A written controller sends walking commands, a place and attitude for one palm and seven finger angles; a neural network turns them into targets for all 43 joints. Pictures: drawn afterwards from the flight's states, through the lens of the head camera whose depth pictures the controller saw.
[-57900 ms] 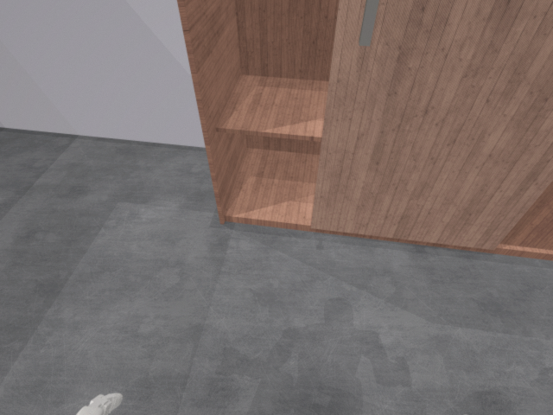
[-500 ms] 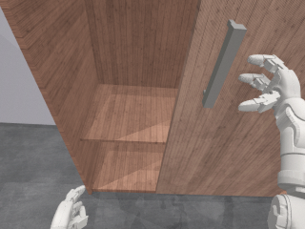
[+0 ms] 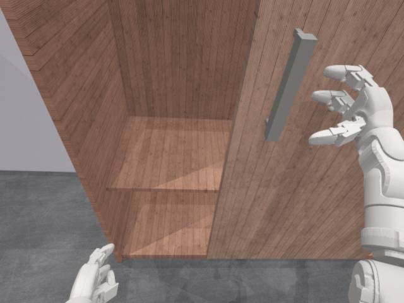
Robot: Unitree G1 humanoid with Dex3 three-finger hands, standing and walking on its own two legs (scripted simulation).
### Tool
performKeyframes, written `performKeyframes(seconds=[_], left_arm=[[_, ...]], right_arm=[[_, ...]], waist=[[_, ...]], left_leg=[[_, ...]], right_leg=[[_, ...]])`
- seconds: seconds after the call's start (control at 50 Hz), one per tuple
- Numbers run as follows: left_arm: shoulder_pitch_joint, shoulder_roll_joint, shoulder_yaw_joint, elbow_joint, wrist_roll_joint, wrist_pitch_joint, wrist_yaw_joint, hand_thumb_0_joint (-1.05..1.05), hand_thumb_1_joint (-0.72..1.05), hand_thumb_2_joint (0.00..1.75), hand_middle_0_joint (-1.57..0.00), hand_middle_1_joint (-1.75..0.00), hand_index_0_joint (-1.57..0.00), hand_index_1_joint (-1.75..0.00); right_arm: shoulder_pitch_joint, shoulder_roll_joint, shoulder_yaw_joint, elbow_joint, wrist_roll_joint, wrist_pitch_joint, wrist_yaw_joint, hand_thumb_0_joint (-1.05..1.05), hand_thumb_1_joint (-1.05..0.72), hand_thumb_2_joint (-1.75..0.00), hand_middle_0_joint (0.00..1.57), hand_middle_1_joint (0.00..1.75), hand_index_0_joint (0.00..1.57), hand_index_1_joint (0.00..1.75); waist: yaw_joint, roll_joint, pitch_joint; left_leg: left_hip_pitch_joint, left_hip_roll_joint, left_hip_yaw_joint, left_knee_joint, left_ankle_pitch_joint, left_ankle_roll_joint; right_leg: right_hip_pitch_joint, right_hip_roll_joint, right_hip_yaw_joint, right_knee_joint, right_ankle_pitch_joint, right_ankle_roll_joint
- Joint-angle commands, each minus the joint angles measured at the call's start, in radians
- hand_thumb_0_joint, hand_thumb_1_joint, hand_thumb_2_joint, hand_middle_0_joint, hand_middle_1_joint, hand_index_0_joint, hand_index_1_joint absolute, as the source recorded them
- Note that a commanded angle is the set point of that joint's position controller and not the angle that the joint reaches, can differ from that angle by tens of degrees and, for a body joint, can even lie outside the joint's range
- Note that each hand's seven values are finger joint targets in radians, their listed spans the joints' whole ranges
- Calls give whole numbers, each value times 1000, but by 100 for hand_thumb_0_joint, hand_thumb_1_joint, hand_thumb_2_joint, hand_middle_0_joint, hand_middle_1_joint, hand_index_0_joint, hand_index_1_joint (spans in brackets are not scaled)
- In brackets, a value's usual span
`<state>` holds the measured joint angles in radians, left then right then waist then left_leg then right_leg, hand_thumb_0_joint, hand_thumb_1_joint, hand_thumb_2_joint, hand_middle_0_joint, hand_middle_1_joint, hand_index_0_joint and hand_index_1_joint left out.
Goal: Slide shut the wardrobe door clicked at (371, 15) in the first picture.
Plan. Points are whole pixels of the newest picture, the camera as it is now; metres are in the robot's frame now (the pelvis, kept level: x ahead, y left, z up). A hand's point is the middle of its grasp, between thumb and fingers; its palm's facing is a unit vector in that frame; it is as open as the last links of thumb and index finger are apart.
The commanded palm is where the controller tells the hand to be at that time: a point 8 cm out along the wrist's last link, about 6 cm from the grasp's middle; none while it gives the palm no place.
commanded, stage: move the hooked fingers beside the handle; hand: right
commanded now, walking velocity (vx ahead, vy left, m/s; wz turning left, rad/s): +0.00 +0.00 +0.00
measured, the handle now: (283, 89) +0.47 -0.13 +0.23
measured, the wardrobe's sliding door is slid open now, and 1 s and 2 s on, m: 0.41 0.41 0.41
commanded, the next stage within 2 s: none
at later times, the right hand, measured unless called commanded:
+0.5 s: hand (334, 108) +0.40 -0.21 +0.24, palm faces -0.02 +1.00 -0.03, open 14.0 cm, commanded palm +0.38 -0.25 +0.23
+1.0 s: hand (323, 112) +0.40 -0.19 +0.23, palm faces -0.01 +1.00 -0.02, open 14.0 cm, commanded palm +0.38 -0.24 +0.23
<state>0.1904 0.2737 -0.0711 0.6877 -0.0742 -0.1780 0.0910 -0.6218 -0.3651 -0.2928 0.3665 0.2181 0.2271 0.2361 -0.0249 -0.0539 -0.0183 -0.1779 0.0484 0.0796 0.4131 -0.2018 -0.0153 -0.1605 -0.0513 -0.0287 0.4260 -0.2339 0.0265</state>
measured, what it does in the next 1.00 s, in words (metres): stands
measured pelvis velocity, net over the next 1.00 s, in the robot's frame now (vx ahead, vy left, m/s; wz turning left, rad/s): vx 0.02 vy -0.01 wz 0.01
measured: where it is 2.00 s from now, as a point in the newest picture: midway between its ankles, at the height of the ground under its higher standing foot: outside the picture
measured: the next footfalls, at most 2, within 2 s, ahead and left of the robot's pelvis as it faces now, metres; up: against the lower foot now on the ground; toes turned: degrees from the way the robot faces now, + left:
none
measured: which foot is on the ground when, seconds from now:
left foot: down 0.00-1.00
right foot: down 0.00-1.00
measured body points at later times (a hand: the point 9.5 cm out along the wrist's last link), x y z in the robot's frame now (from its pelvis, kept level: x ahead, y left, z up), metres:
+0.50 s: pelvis +0.00 -0.01 +0.00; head -0.01 +0.02 +0.45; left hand +0.15 +0.25 -0.10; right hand +0.40 -0.26 +0.24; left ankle +0.01 +0.13 -0.74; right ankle +0.00 -0.14 -0.74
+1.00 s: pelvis +0.02 -0.01 +0.00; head +0.01 +0.01 +0.45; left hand +0.18 +0.23 -0.09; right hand +0.40 -0.25 +0.23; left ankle +0.01 +0.13 -0.74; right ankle +0.00 -0.14 -0.74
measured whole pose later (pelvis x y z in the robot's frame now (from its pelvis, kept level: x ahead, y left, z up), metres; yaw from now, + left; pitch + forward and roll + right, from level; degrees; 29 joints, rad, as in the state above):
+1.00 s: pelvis +0.02 -0.01 +0.00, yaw +1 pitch +0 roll +0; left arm 0.21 0.27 -0.07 0.67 -0.07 -0.16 0.08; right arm -0.57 -0.35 -0.30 0.35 0.22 0.24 0.24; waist -0.02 -0.06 -0.03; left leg -0.19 0.06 0.06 0.41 -0.21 -0.03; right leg -0.16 -0.04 -0.04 0.42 -0.25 0.02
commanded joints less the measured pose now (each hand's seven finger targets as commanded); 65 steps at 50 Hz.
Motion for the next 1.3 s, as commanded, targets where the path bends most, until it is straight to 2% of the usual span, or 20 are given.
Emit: performKeyframes(seconds=[0.0, 0.06, 0.14, 0.22, 0.28, 0.3, 0.42, 0.48, 0.56, 0.64, 0.7, 0.76, 0.82, 0.86, 0.92, 0.98, 1.08, 1.12, 1.18, 1.28], left_arm=[[-100, 110, 44, -135, -7, -50, 6, 0, 90, 90, -20, -30, -20, -30], [-89, 119, 46, -136, -10, -36, 6, 0, 90, 90, -20, -30, -20, -30], [-88, 118, 50, -170, -5, -31, 0, 0, 90, 90, -20, -30, -20, -30], [-80, 109, 51, -189, 3, -46, -6, 0, 90, 90, -20, -30, -20, -30], [-73, 108, 52, -185, 0, -56, -5, 0, 90, 90, -20, -30, -20, -30], [-77, 108, 51, -183, -5, -61, -4, 0, 90, 90, -20, -30, -20, -30], [-60, 129, 59, -150, -17, -63, -1, 0, 90, 90, -20, -30, -20, -30], [-60, 131, 62, -144, -11, -60, -3, 0, 90, 90, -20, -30, -20, -30], [-80, 112, 59, -174, 3, -67, -12, 0, 90, 90, -20, -30, -20, -30], [-81, 105, 51, -164, 9, -65, -12, 0, 90, 90, -20, -30, -20, -30], [-85, 108, 47, -156, -1, -47, -7, 0, 90, 90, -20, -30, -20, -30], [-81, 111, 47, -159, -10, -31, -3, 0, 90, 90, -20, -30, -20, -30], [-87, 111, 54, -179, -9, -30, -8, 0, 90, 90, -20, -30, -20, -30], [-93, 110, 57, -190, -3, -35, -8, 0, 90, 90, -20, -30, -20, -30], [-107, 97, 51, -190, 3, -43, -9, 0, 90, 90, -20, -30, -20, -30], [-102, 102, 50, -164, 7, -40, -7, 0, 90, 90, -20, -30, -20, -30], [-101, 104, 47, -156, -1, -15, -6, 0, 90, 90, -20, -30, -20, -30], [-110, 103, 47, -170, -7, -8, -8, 0, 90, 90, -20, -30, -20, -30], [-108, 107, 50, -177, -4, -1, -7, 0, 90, 90, -20, -30, -20, -30], [-122, 94, 46, -190, 2, -15, -6, 0, 90, 90, -20, -30, -20, -30]], right_arm=[[-476, -225, -41, -66, 1, -34, -10, 0, 50, -30, 30, 120, 30, 120], [-448, -236, -45, 47, 0, -1, 5, 0, 50, -30, 30, 120, 30, 120], [-455, -345, -143, -11, 1, -52, 14, 0, 50, -30, 30, 120, 30, 120], [-546, -395, -167, -176, -8, -152, 17, 0, 50, -30, 30, 120, 30, 120], [-545, -374, -149, -205, -1, -169, 36, 0, 50, -30, 30, 120, 30, 120], [-527, -328, -112, -174, 1, -152, 48, 0, 50, -30, 30, 120, 30, 120], [-435, -181, 3, -12, 27, -40, 73, 0, 50, -30, 30, 120, 30, 120], [-455, -213, -30, -47, 30, -42, 45, 0, 50, -30, 30, 120, 30, 120], [-532, -300, -111, -258, 12, -116, -7, 0, 50, -30, 30, 120, 30, 120], [-492, -341, -163, -238, 1, -137, -35, 0, 50, -30, 30, 120, 30, 120], [-442, -276, -101, -114, -12, -73, -20, 0, 50, -30, 30, 120, 30, 120], [-406, -201, -23, -30, -15, -3, 6, 0, 50, -30, 30, 120, 30, 120], [-428, -169, -2, -125, 4, -3, 23, 0, 50, -30, 30, 120, 30, 120], [-441, -232, -69, -211, 20, -32, 22, 0, 50, -30, 30, 120, 30, 120], [-519, -230, -61, -347, 26, -89, 6, 0, 50, -30, 30, 120, 30, 120], [-498, -280, -106, -303, 13, -90, -24, 0, 50, -30, 30, 120, 30, 120], [-407, -223, -61, -156, -10, -5, -24, 0, 50, -30, 30, 120, 30, 120], [-384, -179, -19, -142, -4, 20, -9, 0, 50, -30, 30, 120, 30, 120], [-373, -192, -39, -147, 12, 17, 2, 0, 50, -30, 30, 120, 30, 120], [-504, -231, -51, -315, 12, -62, -17, 0, 50, -30, 30, 120, 30, 120]], waist=[[28, 24, -218], [27, 88, -182], [4, 109, -277], [9, 16, -368], [18, -39, -351], [27, -68, -315], [41, 19, -190], [34, 32, -218], [13, 8, -372], [3, 28, -346], [14, 6, -230], [28, 0, -179], [28, 24, -273], [17, 56, -361], [22, 2, -394], [14, 23, -339], [12, -3, -236], [15, 0, -239], [14, 65, -263], [20, 5, -337]], left_leg=[[37, -44, -14, -57, 135, 33], [23, -41, -16, -59, 129, 27], [94, -36, -30, -42, 198, 24], [142, -37, -39, -24, 283, 28], [133, -40, -35, -30, 287, 33], [101, -43, -33, -37, 265, 33], [2, -49, -7, -53, 166, 32], [8, -47, -8, -51, 150, 33], [90, -45, -16, -15, 247, 35], [113, -47, -17, -12, 280, 34], [64, -44, -15, -29, 242, 34], [19, -43, -13, -41, 202, 33], [54, -44, -10, -26, 271, 35], [97, -45, -11, -11, 326, 34], [105, -46, -13, -4, 352, 35], [100, -48, -10, -13, 321, 35], [76, -45, -5, -22, 290, 40], [68, -43, -5, -20, 288, 37], [80, -45, -6, -23, 297, 34], [95, -44, -15, -15, 303, 34]], right_leg=[[49, 56, 15, -67, 119, -49], [7, 52, 9, -67, 104, -51], [12, 56, -1, -56, 154, -56], [69, 56, -5, -45, 226, -60], [87, 55, -5, -42, 236, -59], [91, 54, -8, -47, 214, -57], [46, 49, 5, -60, 142, -52], [47, 49, 9, -53, 145, -51], [113, 50, 14, -42, 250, -50], [94, 43, 12, -49, 268, -49], [46, 42, 1, -64, 218, -47], [31, 42, -1, -64, 178, -46], [79, 46, 5, -43, 243, -49], [115, 48, 7, -28, 296, -52], [153, 49, 9, -20, 334, -51], [122, 47, 12, -29, 307, -50], [59, 52, 7, -45, 268, -45], [61, 52, 6, -46, 259, -46], [63, 52, 4, -35, 259, -53], [117, 53, 9, -29, 279, -53]])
